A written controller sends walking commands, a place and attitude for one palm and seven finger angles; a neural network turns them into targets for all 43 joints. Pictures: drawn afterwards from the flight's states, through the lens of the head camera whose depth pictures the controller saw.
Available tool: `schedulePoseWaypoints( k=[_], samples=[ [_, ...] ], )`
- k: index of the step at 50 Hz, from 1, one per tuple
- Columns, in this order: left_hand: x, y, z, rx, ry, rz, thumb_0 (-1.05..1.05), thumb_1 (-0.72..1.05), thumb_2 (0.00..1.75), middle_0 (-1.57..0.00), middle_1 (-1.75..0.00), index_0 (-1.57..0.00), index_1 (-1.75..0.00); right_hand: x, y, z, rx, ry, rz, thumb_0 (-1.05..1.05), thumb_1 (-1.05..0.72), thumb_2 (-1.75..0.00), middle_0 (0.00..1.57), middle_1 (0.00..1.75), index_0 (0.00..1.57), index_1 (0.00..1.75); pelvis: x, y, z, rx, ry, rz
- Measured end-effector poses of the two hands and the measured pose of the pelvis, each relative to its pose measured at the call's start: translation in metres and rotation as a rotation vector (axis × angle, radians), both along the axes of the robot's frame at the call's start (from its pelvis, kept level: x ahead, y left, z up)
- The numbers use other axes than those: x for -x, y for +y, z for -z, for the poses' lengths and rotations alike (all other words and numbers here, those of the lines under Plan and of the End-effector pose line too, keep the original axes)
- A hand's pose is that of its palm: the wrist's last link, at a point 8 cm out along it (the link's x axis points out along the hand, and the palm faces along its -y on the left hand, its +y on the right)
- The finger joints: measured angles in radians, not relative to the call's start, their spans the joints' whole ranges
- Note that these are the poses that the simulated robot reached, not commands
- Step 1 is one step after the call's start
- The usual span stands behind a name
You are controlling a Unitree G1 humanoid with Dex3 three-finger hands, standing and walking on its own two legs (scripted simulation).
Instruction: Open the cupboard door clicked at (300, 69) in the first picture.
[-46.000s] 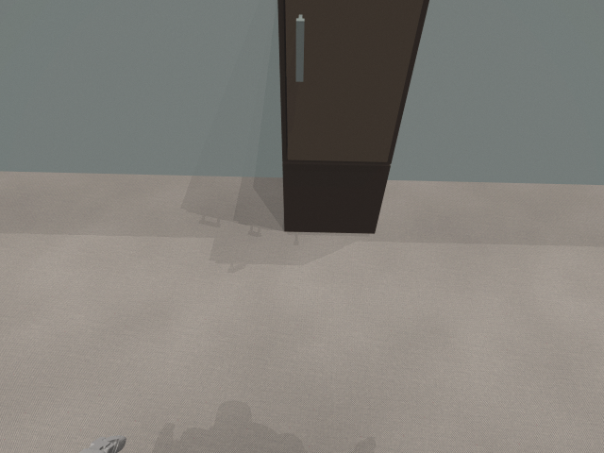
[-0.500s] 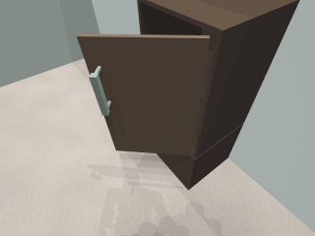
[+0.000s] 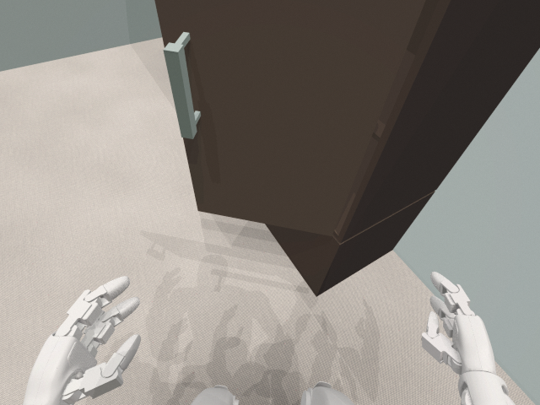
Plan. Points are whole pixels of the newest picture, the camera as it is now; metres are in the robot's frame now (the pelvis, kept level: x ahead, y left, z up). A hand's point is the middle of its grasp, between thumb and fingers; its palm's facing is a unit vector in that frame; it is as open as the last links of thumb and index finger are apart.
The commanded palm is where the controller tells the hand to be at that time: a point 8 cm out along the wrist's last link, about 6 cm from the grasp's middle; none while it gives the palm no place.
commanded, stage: raise the hand with hooked fingers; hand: left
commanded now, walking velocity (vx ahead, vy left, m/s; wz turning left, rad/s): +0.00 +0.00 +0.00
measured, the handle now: (186, 88) +0.57 +0.22 +0.13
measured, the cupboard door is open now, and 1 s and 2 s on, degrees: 48 48 48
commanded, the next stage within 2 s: move the hooked fingers beside the handle in 1.64 s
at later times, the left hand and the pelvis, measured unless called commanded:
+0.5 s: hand (73, 286) +0.23 +0.27 +0.08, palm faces +0.00 -1.00 -0.06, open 11.9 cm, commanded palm +0.21 +0.32 +0.09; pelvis +0.00 +0.04 +0.01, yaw +0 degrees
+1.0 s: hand (57, 216) +0.29 +0.30 +0.14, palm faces -0.02 -1.00 -0.06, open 13.9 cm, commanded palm +0.27 +0.34 +0.15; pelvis +0.02 +0.03 +0.04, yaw +0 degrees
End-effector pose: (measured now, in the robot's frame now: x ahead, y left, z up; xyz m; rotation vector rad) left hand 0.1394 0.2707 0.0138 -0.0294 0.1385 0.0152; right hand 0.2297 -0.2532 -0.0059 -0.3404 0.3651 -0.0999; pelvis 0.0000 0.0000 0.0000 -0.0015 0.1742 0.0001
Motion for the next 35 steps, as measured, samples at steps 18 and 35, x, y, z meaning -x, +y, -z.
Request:
schedulePoseWaypoints(
  k=[18,35],
  samples=[
    [-0.071,0.036,-0.061,-0.050,-0.039,0.095,0.01,0.14,0.58,-0.26,-0.79,-0.25,-0.79,0.092,0.073,0.050,-0.157,0.271,0.080,0.02,-0.90,-0.90,0.21,0.30,0.21,0.30,0.002,0.037,-0.013,0.031,-0.023,0.013],
    [-0.097,0.066,-0.093,-0.097,-0.133,0.064,0.00,-0.26,0.41,-0.29,-1.04,-0.28,-1.04,0.064,0.055,0.014,-0.040,0.177,0.063,0.02,-0.90,-0.90,0.21,0.30,0.20,0.30,-0.007,0.044,-0.025,0.047,-0.077,-0.007]
  ],
)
